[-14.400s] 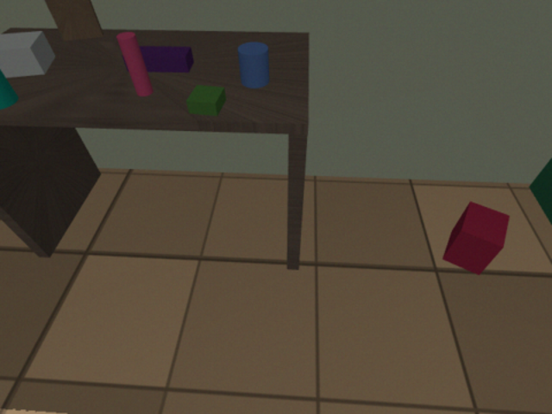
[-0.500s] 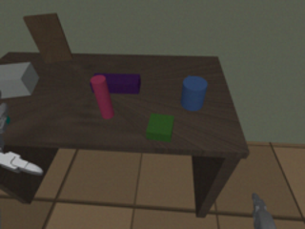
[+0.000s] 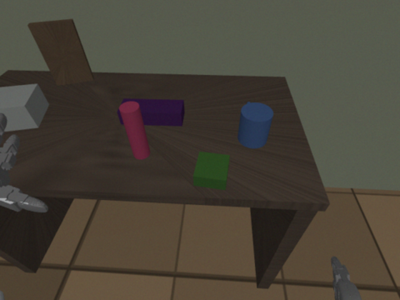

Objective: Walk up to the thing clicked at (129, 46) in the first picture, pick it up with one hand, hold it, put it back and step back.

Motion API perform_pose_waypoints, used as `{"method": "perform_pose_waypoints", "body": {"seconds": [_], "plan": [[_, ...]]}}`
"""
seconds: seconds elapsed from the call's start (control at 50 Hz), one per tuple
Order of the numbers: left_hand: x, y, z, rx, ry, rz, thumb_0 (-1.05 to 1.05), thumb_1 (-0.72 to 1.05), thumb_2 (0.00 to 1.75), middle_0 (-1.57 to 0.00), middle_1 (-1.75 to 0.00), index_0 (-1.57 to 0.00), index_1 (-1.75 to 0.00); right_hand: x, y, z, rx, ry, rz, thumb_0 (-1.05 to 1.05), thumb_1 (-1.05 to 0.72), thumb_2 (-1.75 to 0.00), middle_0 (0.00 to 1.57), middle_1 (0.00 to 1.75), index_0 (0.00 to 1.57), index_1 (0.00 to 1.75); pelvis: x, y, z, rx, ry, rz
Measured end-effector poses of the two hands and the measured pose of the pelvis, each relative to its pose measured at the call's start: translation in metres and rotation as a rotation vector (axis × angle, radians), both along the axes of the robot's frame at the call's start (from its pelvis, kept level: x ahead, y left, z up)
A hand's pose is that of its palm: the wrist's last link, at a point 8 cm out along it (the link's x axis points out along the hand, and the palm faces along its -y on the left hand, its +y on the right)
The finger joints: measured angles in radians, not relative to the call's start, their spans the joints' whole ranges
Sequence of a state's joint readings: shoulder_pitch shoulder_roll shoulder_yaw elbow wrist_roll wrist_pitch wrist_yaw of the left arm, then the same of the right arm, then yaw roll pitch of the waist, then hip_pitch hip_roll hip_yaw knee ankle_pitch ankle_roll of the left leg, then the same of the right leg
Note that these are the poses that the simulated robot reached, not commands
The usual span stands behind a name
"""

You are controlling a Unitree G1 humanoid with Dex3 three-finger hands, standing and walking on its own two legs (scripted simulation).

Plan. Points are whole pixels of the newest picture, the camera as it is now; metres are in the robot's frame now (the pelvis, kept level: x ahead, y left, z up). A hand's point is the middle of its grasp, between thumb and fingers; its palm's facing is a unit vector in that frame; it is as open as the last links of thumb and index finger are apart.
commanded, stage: go down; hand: left
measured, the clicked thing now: (136, 132) +0.49 +0.20 +0.07
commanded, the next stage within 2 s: none
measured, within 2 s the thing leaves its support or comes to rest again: neither
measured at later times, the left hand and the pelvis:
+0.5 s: hand (25, 143) +0.35 +0.36 +0.16, palm faces +0.16 -0.99 +0.01, open 17.7 cm; pelvis -0.01 +0.00 +0.00, yaw +0 degrees
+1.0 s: hand (25, 135) +0.37 +0.37 +0.16, palm faces +0.16 -0.99 +0.00, open 17.7 cm; pelvis +0.01 +0.01 -0.01, yaw -1 degrees
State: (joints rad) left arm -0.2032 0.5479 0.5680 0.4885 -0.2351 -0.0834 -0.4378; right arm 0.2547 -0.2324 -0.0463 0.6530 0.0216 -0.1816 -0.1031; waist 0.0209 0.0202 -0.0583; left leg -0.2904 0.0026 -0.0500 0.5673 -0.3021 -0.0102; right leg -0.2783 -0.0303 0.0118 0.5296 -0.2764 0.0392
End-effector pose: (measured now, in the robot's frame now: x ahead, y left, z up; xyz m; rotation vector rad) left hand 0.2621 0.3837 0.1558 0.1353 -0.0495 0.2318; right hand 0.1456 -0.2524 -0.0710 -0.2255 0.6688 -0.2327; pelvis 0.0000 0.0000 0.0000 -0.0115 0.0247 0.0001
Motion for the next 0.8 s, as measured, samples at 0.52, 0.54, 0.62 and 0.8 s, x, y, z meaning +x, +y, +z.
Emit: {"method": "perform_pose_waypoints", "body": {"seconds": [0.52, 0.54, 0.62, 0.8], "plan": [[0.058, 0.028, 0.007, -0.152, 0.068, -0.066, -0.02, -0.58, 0.09, -0.03, -0.04, -0.03, -0.04, -0.012, 0.002, 0.005, -0.069, -0.018, 0.012, -0.01, 0.54, -0.05, 0.06, 0.05, 0.06, 0.05, -0.006, -0.001, -0.002, -0.008, 0.079, -0.004], [0.06, 0.03, 0.007, -0.151, 0.067, -0.065, -0.02, -0.58, 0.08, -0.03, -0.04, -0.03, -0.04, -0.011, 0.003, 0.005, -0.069, -0.019, 0.013, -0.01, 0.54, -0.05, 0.06, 0.05, 0.06, 0.05, -0.005, 0.0, -0.003, -0.008, 0.082, -0.005], [0.064, 0.033, 0.007, -0.146, 0.073, -0.067, -0.02, -0.58, 0.08, -0.03, -0.04, -0.03, -0.04, -0.009, 0.008, 0.003, -0.063, -0.014, 0.016, -0.01, 0.54, -0.05, 0.06, 0.05, 0.06, 0.05, -0.002, 0.002, -0.004, -0.01, 0.096, -0.005], [0.074, 0.038, 0.005, -0.142, 0.075, -0.068, -0.02, -0.59, 0.08, -0.04, -0.04, -0.04, -0.05, -0.002, 0.011, -0.001, -0.064, -0.004, 0.01, -0.01, 0.53, -0.05, 0.06, 0.05, 0.06, 0.05, 0.005, 0.006, -0.006, -0.015, 0.116, -0.006]]}}
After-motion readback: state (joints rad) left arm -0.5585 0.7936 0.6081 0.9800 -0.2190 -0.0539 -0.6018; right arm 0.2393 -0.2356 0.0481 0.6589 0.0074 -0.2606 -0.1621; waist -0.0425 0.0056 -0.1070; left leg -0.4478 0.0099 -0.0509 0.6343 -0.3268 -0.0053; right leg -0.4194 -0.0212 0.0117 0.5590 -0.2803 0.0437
